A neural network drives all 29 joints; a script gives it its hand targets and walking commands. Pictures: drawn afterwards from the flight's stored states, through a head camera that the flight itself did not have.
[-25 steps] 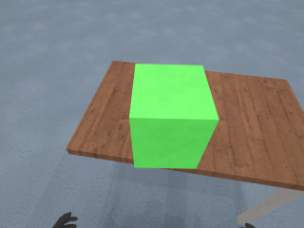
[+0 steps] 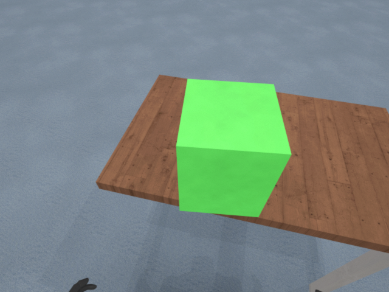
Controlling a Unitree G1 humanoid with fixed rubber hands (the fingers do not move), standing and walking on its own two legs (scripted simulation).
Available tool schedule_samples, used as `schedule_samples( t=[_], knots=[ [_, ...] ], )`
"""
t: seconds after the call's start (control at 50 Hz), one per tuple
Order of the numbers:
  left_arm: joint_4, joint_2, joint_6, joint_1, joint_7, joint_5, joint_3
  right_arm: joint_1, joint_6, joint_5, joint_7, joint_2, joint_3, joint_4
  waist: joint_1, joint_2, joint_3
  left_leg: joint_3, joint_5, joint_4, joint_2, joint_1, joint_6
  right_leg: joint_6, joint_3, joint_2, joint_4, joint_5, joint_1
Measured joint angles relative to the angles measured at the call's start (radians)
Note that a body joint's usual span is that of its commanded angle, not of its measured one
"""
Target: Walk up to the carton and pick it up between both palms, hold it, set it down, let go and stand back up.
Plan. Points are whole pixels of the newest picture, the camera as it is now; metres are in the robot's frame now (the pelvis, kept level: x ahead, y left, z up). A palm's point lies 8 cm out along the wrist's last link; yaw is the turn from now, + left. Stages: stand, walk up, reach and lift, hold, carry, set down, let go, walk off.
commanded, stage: walk up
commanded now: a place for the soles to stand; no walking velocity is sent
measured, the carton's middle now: (224, 150) +0.44 -0.06 +0.04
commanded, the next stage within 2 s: reach and lift in 0.04 s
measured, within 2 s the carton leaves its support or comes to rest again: neither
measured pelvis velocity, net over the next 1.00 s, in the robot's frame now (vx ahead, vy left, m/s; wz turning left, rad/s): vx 0.05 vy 0.01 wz -0.10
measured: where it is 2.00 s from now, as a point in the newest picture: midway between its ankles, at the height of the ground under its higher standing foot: outside the picture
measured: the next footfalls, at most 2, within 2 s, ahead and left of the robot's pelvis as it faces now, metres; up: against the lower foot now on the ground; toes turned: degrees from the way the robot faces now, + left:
none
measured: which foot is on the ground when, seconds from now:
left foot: down 0.00-1.00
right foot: down 0.00-1.00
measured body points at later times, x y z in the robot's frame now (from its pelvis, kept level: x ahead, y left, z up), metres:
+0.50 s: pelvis +0.03 -0.01 +0.01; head +0.02 +0.01 +0.46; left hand +0.22 +0.23 -0.07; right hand +0.17 -0.27 -0.05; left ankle +0.05 +0.12 -0.73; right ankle +0.03 -0.11 -0.73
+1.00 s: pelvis +0.05 +0.01 +0.02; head +0.04 +0.03 +0.47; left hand +0.24 +0.20 -0.04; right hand +0.20 -0.25 -0.02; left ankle +0.05 +0.12 -0.73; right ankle +0.03 -0.11 -0.73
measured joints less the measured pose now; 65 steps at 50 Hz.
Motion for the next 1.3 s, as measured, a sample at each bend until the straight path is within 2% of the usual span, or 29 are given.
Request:
schedule_samples(
  t=[0.08,0.12,0.16,0.2,0.24,0.3,0.36,0.5,0.6,0.7,0.88,1.02,1.14,1.3],
  knots=[
    [-0.004,0.002,0.004,-0.003,0.002,-0.001,0.002,-0.004,0.004,0.001,0.0,-0.001,-0.001,-0.005,0.0,0.0,-0.006,-0.011,-0.004,0.01,-0.002,-0.006,-0.002,-0.002,-0.011,-0.002,0.005,-0.006,0.0],
    [-0.041,0.01,0.085,-0.015,0.022,-0.007,0.008,-0.074,-0.062,-0.038,0.015,0.02,-0.042,0.08,0.011,-0.011,0.003,0.043,-0.03,0.038,0.028,-0.02,-0.008,-0.007,0.007,0.004,0.046,-0.036,-0.026],
    [-0.077,0.013,0.162,-0.049,0.039,0.002,0.017,-0.16,-0.112,-0.054,0.038,0.032,-0.069,0.145,0.009,-0.015,0.031,0.093,-0.036,0.072,0.059,-0.026,-0.002,-0.009,0.022,0.012,0.086,-0.031,-0.04],
    [-0.105,0.007,0.21,-0.089,0.042,0.001,0.024,-0.219,-0.146,-0.06,0.053,0.042,-0.076,0.182,0.01,-0.022,0.053,0.109,-0.046,0.094,0.067,-0.019,-0.009,-0.012,0.032,0.016,0.119,-0.043,-0.042],
    [-0.14,-0.002,0.239,-0.114,0.039,-0.007,0.023,-0.243,-0.166,-0.057,0.057,0.056,-0.069,0.193,0.007,-0.036,0.07,0.115,-0.047,0.071,0.065,0.021,-0.019,-0.016,0.037,0.013,0.113,-0.054,-0.012],
    [-0.216,-0.022,0.249,-0.107,0.038,-0.02,0.018,-0.216,-0.177,-0.039,0.055,0.074,-0.043,0.145,0.005,-0.055,0.066,0.12,-0.022,-0.008,0.067,0.094,-0.025,-0.018,0.043,0.016,0.051,-0.037,0.052],
    [-0.249,-0.04,0.227,-0.088,0.038,-0.017,0.025,-0.174,-0.18,-0.024,0.051,0.08,-0.021,0.096,0.006,-0.066,0.042,0.129,0.003,-0.091,0.075,0.158,-0.026,-0.017,0.052,0.025,-0.027,-0.009,0.109],
    [-0.237,-0.044,0.186,-0.056,0.039,-0.015,0.051,-0.107,-0.168,0.003,0.038,0.076,0.001,0.009,0.024,-0.062,0.026,0.149,0.034,-0.198,0.083,0.238,-0.024,-0.014,0.071,0.034,-0.14,0.031,0.185],
    [-0.274,-0.051,0.128,-0.007,0.056,-0.041,0.039,-0.093,-0.181,0.014,0.056,0.087,-0.01,-0.033,0.034,-0.041,0.028,0.158,0.043,-0.228,0.078,0.241,-0.017,-0.005,0.08,0.03,-0.184,0.051,0.193],
    [-0.319,-0.077,0.047,0.044,0.072,-0.06,-0.005,-0.091,-0.215,0.035,0.073,0.087,-0.016,-0.047,0.028,-0.017,0.023,0.163,0.041,-0.239,0.071,0.242,-0.007,0.006,0.085,0.023,-0.218,0.062,0.204],
    [-0.354,-0.117,-0.055,0.081,0.105,-0.058,-0.053,-0.059,-0.272,0.093,0.085,0.066,-0.019,-0.058,0.028,-0.023,-0.008,0.17,0.025,-0.245,0.073,0.263,-0.001,0.011,0.093,0.024,-0.257,0.066,0.238],
    [-0.395,-0.144,-0.084,0.099,0.123,-0.029,-0.066,-0.034,-0.292,0.156,0.091,0.054,-0.002,-0.085,0.037,-0.037,-0.014,0.173,0.025,-0.261,0.079,0.302,-0.007,0.005,0.096,0.03,-0.28,0.072,0.278],
    [-0.433,-0.154,-0.12,0.123,0.124,-0.033,-0.08,-0.001,-0.29,0.182,0.085,0.064,0.013,-0.155,0.033,-0.028,-0.02,0.172,0.035,-0.272,0.081,0.313,-0.009,0.003,0.095,0.032,-0.278,0.074,0.283],
    [-0.465,-0.149,-0.181,0.147,0.126,-0.081,-0.097,0.054,-0.281,0.177,0.066,0.099,0.029,-0.283,0.038,-0.027,-0.012,0.174,0.054,-0.28,0.082,0.304,-0.011,-0.001,0.096,0.033,-0.257,0.078,0.259]
  ],
)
